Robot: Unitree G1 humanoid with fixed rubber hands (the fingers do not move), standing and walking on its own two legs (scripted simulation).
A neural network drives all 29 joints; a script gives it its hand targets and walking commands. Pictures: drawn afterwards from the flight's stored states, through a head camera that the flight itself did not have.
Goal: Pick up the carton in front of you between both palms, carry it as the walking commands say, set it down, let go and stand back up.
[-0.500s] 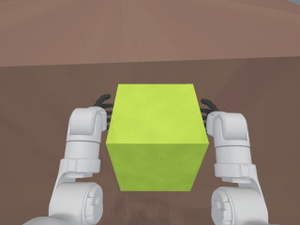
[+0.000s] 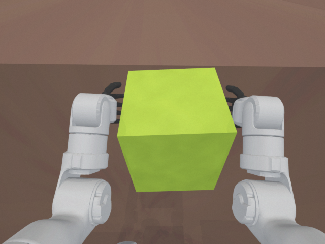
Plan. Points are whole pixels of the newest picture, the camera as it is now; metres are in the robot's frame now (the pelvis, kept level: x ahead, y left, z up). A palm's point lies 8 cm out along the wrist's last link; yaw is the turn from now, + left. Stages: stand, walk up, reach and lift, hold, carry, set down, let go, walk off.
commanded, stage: carry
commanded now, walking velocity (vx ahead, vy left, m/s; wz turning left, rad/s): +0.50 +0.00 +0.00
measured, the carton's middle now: (173, 133) +0.36 +0.01 +0.09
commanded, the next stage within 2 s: none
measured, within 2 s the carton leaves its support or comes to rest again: neither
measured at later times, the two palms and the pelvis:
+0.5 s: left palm (139, 42) +0.66 +0.15 +0.18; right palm (228, 50) +0.67 -0.15 +0.18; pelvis +0.28 -0.01 +0.01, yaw +0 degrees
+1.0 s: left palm (146, 7) +0.97 +0.17 +0.20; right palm (215, 15) +0.95 -0.13 +0.19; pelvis +0.58 +0.03 +0.04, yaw -1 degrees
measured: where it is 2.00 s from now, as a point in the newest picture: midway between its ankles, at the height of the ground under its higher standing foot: (169, 116)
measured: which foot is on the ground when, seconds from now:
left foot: up 0.00-0.04, down 0.06-0.44, up 0.46-0.88, down 0.90-1.00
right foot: down 0.00-0.06, up 0.08-0.42, down 0.44-0.92, up 0.94-1.00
